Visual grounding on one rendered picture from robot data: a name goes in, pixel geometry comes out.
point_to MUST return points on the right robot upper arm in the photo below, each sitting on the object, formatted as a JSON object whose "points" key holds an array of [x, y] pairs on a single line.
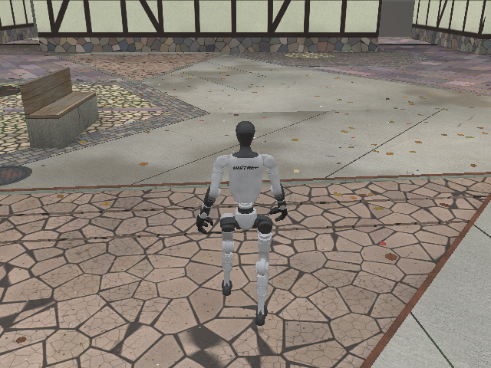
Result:
{"points": [[270, 163]]}

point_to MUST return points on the left robot foot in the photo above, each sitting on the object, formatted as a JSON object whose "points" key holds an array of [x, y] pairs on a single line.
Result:
{"points": [[226, 290]]}

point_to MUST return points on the robot right hand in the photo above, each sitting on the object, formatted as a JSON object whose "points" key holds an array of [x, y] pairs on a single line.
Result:
{"points": [[277, 210]]}

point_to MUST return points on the left robot upper arm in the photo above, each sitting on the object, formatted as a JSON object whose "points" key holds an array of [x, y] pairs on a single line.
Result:
{"points": [[216, 178]]}

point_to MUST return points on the robot right forearm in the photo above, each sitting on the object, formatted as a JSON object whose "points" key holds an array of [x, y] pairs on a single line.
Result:
{"points": [[280, 199]]}

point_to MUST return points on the robot left shin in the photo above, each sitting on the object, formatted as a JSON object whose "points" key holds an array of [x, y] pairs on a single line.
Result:
{"points": [[226, 264]]}

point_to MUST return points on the robot left forearm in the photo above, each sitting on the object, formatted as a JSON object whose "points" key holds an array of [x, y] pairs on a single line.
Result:
{"points": [[207, 205]]}

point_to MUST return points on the robot left hand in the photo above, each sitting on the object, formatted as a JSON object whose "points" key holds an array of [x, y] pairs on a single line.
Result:
{"points": [[200, 223]]}

